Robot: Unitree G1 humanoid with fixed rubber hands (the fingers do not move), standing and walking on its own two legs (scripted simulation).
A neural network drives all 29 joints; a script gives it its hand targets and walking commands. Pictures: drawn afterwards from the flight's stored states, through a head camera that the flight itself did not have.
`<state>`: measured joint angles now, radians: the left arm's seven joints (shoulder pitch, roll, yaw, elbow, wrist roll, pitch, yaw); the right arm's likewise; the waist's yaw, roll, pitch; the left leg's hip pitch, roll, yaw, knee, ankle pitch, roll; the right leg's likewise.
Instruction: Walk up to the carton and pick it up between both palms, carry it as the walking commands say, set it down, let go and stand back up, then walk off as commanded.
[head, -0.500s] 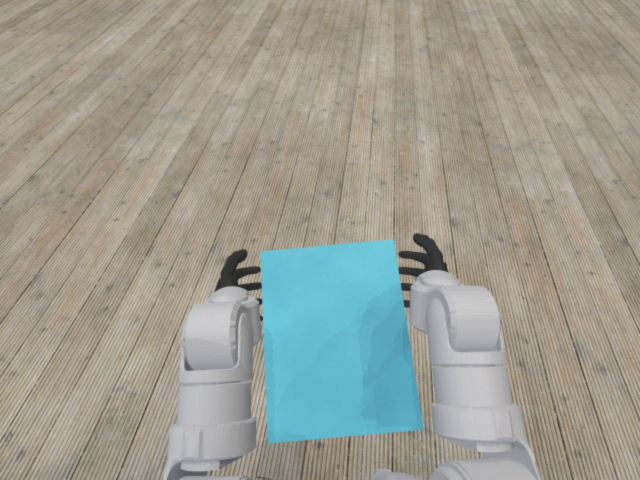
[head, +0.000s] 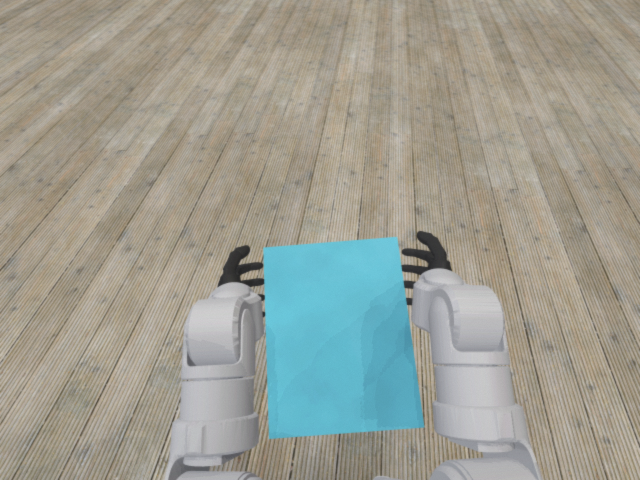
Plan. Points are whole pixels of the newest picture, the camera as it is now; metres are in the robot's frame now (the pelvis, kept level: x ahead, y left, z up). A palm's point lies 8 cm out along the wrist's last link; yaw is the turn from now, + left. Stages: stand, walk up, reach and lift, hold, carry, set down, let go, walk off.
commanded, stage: carry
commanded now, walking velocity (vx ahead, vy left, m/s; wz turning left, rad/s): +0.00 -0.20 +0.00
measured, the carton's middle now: (336, 336) +0.32 -0.01 -0.03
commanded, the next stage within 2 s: none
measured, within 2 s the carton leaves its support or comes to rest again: neither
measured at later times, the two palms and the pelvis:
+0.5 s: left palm (367, 366) +0.23 -0.03 +0.08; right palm (594, 357) +0.22 -0.27 +0.09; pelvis -0.09 -0.14 +0.00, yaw +1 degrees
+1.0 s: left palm (537, 453) +0.14 -0.18 +0.08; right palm out of the picture +0.13 -0.42 +0.09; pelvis -0.18 -0.29 +0.00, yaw +1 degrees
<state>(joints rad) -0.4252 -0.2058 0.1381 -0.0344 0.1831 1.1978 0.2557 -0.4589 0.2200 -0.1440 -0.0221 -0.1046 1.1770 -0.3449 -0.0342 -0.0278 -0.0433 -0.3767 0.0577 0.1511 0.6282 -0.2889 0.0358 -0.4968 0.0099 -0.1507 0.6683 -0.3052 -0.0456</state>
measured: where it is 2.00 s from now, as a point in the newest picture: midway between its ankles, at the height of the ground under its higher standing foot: outside the picture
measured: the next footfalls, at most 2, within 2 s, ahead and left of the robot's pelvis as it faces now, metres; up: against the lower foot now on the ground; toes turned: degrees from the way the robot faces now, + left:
right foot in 0.24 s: +0.02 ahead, -0.23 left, +0.00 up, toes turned -7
left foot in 0.48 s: -0.04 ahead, -0.05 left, +0.00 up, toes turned +10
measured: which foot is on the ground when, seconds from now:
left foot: down 0.00-0.26, up 0.28-0.46, down 0.48-0.78, up 0.80-1.00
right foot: up 0.00-0.22, down 0.24-0.50, up 0.52-0.74, down 0.76-1.00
